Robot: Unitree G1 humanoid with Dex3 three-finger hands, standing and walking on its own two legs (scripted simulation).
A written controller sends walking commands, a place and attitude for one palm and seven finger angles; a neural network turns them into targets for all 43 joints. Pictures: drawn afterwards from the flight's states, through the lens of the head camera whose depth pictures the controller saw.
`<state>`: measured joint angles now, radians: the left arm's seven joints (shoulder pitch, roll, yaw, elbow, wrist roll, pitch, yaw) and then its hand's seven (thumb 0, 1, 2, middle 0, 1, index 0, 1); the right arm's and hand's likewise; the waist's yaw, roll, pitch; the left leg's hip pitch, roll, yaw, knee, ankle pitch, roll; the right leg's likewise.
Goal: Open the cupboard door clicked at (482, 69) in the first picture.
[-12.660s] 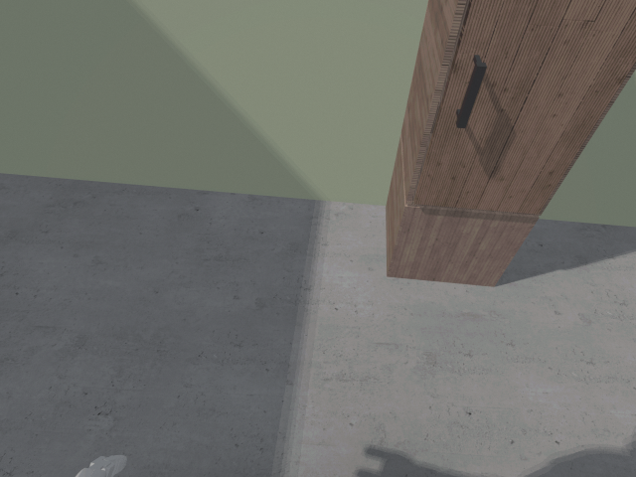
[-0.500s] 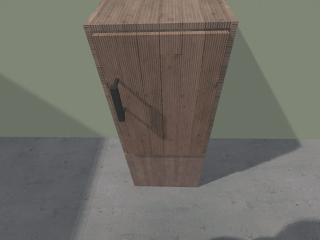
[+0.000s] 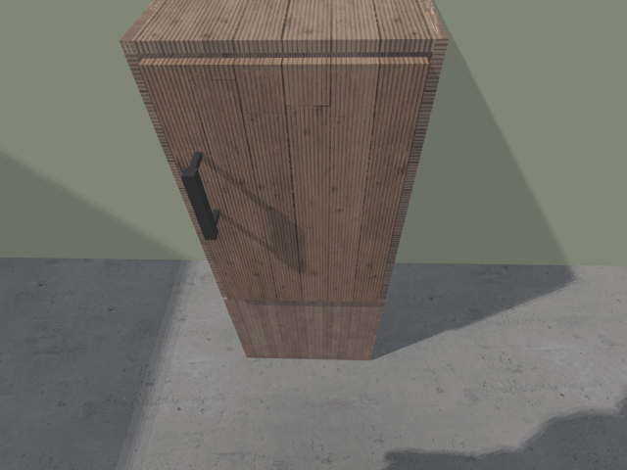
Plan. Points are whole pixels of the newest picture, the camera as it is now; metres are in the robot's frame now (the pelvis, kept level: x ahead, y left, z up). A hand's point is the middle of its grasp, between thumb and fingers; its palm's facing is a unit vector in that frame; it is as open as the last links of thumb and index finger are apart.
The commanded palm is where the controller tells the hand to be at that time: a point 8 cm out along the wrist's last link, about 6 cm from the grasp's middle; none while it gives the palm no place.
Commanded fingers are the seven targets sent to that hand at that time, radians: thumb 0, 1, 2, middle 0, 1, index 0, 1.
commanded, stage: come to a stop and stand still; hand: left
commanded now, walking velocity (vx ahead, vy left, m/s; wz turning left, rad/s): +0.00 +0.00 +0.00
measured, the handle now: (204, 197) +0.51 +0.21 +0.04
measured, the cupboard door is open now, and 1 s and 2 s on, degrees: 0 0 0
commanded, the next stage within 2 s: look again from close up in 0.32 s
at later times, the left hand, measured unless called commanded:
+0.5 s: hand out of the picture +0.02 +0.18 -0.17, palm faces +0.04 -0.98 -0.21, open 7.4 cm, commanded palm none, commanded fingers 0.00 0.90 0.90 -0.20 -0.30 -0.20 -0.30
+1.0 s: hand out of the picture +0.02 +0.19 -0.17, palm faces +0.05 -0.97 -0.23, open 7.4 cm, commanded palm +0.09 +0.24 -0.07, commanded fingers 0.00 0.85 0.88 -0.20 -0.33 -0.20 -0.33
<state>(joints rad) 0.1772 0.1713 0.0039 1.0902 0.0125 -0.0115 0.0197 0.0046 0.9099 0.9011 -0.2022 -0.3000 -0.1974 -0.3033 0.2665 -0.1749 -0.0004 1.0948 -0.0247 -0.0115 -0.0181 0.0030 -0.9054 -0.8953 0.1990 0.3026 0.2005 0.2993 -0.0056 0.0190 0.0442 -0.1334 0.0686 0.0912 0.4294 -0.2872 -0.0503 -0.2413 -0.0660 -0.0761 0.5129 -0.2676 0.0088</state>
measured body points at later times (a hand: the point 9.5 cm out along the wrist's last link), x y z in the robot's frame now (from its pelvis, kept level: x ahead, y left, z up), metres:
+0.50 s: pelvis +0.01 -0.01 +0.00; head +0.03 -0.01 +0.45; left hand +0.02 +0.23 -0.16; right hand +0.02 -0.23 -0.16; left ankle -0.04 +0.15 -0.74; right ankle +0.00 -0.12 -0.74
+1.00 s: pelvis +0.00 +0.00 +0.00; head +0.02 -0.01 +0.45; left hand +0.02 +0.24 -0.15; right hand +0.01 -0.23 -0.16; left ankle -0.04 +0.15 -0.74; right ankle +0.00 -0.12 -0.74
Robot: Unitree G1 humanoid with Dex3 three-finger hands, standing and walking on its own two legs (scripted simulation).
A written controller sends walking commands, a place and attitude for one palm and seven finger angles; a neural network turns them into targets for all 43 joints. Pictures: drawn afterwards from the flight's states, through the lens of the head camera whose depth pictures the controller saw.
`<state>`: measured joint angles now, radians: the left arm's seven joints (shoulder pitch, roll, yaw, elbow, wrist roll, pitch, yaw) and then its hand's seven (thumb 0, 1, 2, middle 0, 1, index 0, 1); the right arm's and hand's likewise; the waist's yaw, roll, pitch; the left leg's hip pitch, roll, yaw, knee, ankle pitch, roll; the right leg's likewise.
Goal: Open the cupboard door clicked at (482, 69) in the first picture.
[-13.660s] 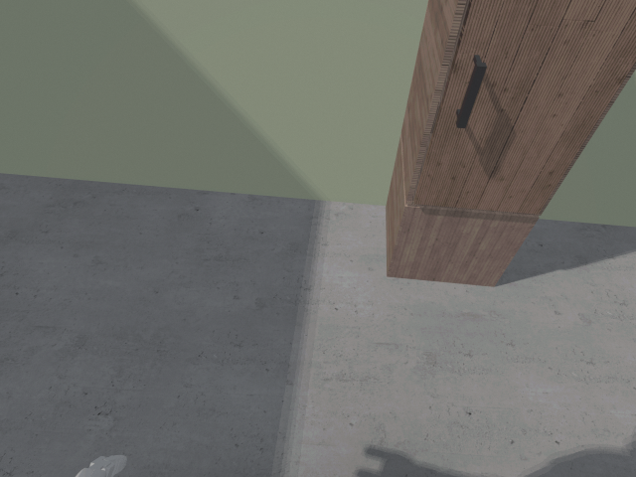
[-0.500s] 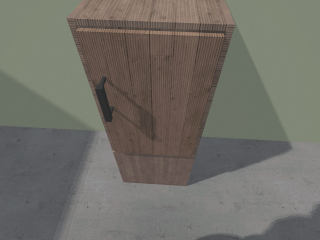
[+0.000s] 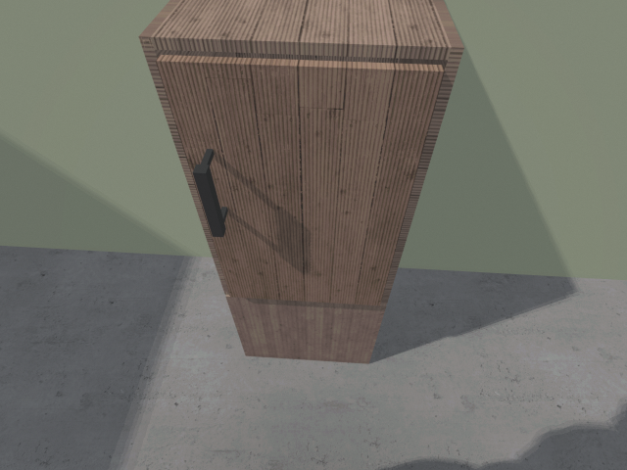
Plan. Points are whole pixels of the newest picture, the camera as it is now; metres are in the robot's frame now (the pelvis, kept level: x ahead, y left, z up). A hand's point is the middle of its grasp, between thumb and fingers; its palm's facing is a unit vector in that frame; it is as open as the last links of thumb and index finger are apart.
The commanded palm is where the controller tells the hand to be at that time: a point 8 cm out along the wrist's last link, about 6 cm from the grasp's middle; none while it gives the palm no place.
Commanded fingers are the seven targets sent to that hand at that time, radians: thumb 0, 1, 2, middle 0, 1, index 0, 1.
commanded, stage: raise the hand with hooked fingers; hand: left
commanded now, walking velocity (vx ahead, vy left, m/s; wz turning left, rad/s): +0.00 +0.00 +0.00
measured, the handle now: (213, 194) +0.51 +0.21 +0.03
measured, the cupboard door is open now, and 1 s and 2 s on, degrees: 0 0 0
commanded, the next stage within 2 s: none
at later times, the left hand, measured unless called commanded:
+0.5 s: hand (143, 456) +0.14 +0.22 -0.05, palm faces +0.07 -1.00 -0.02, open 9.2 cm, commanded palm +0.14 +0.28 -0.03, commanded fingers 0.00 0.27 0.63 -0.25 -0.70 -0.25 -0.70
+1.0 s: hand (109, 396) +0.20 +0.27 +0.00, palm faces +0.02 -1.00 -0.06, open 12.2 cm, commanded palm +0.17 +0.32 +0.01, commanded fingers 0.00 -0.31 0.38 -0.29 -1.08 -0.29 -1.08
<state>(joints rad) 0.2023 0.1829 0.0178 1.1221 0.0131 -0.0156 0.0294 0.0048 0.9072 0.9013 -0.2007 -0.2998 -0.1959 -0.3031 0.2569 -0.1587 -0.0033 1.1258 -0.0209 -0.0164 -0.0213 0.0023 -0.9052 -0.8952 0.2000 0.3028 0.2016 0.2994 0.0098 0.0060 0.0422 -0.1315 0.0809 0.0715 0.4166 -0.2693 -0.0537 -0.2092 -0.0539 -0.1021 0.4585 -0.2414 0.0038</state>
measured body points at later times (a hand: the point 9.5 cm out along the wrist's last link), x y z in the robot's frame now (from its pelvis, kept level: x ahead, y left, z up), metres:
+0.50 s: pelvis -0.05 +0.01 -0.09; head +0.01 +0.03 +0.35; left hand +0.13 +0.28 -0.05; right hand +0.20 -0.22 -0.13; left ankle -0.04 +0.15 -0.74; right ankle +0.00 -0.12 -0.74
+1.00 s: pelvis -0.04 +0.03 -0.06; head +0.01 +0.04 +0.39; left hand +0.19 +0.32 +0.00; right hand +0.12 -0.22 -0.13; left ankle -0.04 +0.15 -0.74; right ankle +0.00 -0.12 -0.74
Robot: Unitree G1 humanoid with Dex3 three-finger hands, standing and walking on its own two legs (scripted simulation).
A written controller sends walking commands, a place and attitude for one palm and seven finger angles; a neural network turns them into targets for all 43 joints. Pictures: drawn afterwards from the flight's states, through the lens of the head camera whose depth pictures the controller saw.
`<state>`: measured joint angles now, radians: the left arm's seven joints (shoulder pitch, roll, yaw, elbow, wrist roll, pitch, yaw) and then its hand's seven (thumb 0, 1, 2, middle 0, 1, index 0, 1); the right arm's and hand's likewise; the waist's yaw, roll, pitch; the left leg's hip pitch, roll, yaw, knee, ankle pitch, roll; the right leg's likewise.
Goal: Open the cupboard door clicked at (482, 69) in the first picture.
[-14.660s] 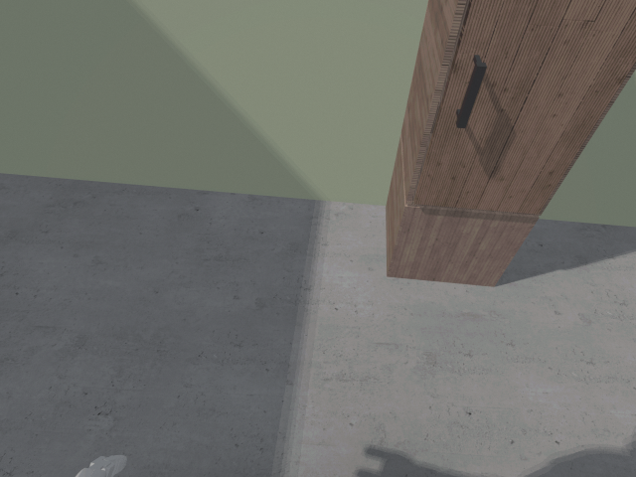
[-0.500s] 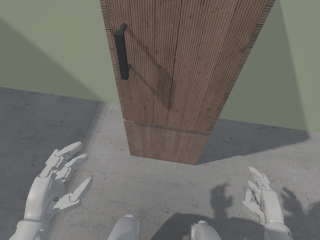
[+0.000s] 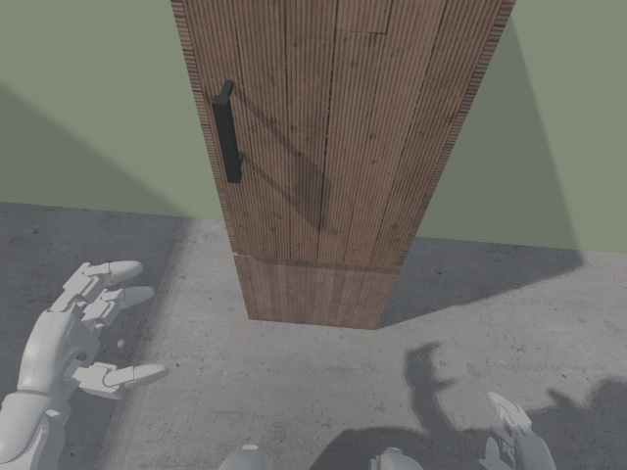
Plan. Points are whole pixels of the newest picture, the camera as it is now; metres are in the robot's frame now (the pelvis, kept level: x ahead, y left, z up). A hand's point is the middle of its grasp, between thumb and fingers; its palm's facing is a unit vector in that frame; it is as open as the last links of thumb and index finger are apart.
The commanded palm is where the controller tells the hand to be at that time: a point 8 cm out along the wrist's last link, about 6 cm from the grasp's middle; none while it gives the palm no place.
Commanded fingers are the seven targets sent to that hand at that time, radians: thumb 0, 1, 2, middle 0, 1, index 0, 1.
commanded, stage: raise the hand with hooked fingers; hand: left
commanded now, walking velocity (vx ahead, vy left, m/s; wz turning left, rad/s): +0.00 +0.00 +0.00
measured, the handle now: (231, 134) +0.56 +0.16 +0.09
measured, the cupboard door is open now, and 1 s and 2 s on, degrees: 0 0 0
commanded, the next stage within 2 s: move the hooked fingers beside the handle in 1.08 s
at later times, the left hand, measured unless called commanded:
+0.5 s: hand (95, 275) +0.30 +0.26 +0.11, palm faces +0.02 -1.00 -0.04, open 13.9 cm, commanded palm +0.27 +0.31 +0.11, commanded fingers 0.00 -0.50 0.30 -0.30 -1.20 -0.30 -1.20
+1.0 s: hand (99, 262) +0.31 +0.26 +0.11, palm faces +0.02 -1.00 -0.02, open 14.0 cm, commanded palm +0.28 +0.30 +0.12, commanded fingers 0.00 -0.50 0.30 -0.30 -1.20 -0.30 -1.20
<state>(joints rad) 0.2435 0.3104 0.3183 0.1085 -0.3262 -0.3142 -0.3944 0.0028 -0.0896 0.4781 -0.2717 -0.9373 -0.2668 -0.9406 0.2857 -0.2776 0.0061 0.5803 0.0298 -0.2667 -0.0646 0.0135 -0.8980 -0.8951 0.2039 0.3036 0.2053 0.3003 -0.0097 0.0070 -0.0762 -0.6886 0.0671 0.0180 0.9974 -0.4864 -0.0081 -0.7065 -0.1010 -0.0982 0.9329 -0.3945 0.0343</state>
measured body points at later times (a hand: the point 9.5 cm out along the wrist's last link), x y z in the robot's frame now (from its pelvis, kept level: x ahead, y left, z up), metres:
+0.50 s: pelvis +0.02 -0.01 +0.02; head +0.06 -0.01 +0.47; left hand +0.29 +0.31 +0.11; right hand +0.18 -0.25 -0.06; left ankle +0.01 +0.12 -0.68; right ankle +0.04 -0.15 -0.68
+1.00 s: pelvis +0.01 -0.01 +0.03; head +0.05 -0.01 +0.48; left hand +0.30 +0.31 +0.12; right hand +0.16 -0.27 -0.05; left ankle +0.01 +0.12 -0.68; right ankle +0.04 -0.15 -0.68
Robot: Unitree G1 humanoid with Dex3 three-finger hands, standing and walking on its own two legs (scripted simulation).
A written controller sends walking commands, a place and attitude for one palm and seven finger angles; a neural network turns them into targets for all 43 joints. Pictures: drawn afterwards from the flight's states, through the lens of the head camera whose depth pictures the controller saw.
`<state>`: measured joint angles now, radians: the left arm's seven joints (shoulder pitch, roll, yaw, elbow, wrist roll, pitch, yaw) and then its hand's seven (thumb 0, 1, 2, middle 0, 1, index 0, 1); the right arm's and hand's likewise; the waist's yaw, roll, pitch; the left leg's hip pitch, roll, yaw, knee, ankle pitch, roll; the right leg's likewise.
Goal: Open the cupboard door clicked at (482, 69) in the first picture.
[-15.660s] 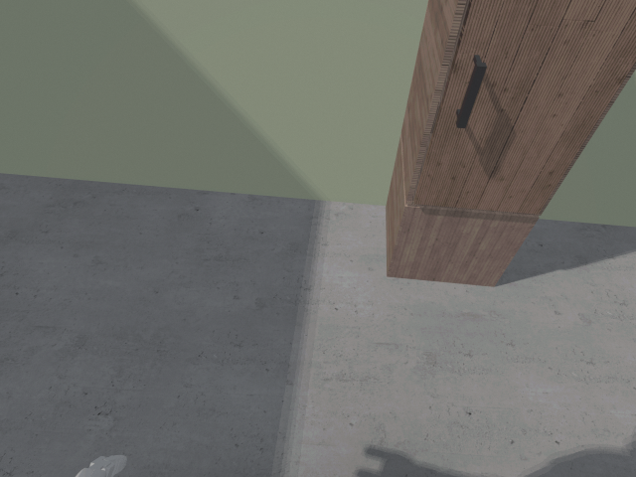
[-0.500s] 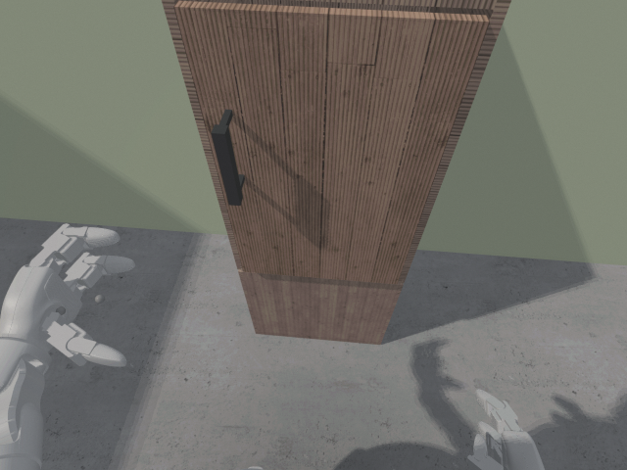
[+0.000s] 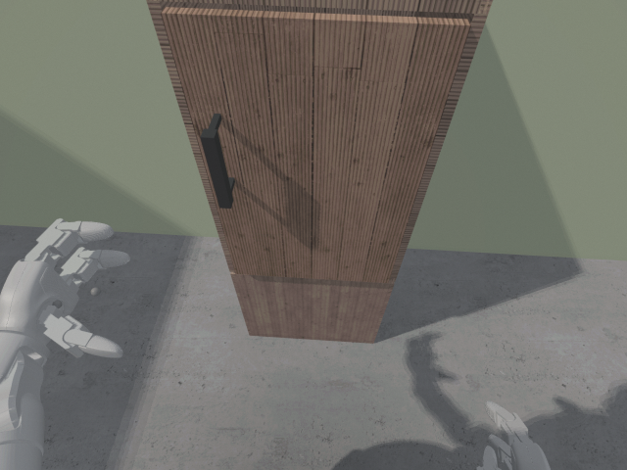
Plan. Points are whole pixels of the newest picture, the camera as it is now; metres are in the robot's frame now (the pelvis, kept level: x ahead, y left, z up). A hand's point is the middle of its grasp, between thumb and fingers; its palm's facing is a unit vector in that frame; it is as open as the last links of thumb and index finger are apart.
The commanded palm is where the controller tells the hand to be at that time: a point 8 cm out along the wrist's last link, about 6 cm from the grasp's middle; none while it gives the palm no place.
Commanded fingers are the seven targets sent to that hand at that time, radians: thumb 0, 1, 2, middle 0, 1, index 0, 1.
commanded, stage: raise the hand with hooked fingers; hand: left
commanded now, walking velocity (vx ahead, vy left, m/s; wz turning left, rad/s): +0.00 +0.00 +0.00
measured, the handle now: (221, 163) +0.54 +0.18 +0.06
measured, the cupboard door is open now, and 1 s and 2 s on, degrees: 0 0 0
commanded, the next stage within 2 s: move the hooked fingers beside the handle in 0.08 s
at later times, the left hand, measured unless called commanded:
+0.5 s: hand (115, 265) +0.33 +0.27 +0.08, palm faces -0.01 -1.00 +0.00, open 14.0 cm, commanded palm +0.30 +0.31 +0.08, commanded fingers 0.00 -0.50 0.30 -0.30 -1.20 -0.30 -1.20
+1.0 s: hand (141, 230) +0.38 +0.25 +0.08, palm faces -0.01 -1.00 +0.00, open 14.0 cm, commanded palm +0.36 +0.30 +0.08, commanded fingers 0.00 -0.50 0.30 -0.30 -1.20 -0.30 -1.20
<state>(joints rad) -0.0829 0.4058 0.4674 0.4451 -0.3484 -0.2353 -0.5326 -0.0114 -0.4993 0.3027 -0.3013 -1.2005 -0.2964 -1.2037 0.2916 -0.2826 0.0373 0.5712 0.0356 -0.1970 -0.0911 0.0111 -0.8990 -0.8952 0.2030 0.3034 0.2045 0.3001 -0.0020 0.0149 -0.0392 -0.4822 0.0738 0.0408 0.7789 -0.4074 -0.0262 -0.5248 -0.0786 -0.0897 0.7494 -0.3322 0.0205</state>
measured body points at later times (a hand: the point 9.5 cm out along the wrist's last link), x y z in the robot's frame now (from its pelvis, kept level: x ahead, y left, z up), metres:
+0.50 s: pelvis -0.01 +0.00 +0.00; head +0.04 +0.01 +0.44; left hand +0.32 +0.32 +0.09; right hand +0.14 -0.25 -0.09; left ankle -0.01 +0.13 -0.71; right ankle +0.03 -0.14 -0.71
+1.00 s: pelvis +0.00 +0.00 -0.01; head +0.06 +0.00 +0.44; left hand +0.38 +0.31 +0.09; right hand +0.09 -0.27 -0.11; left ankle -0.01 +0.13 -0.71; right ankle +0.03 -0.14 -0.71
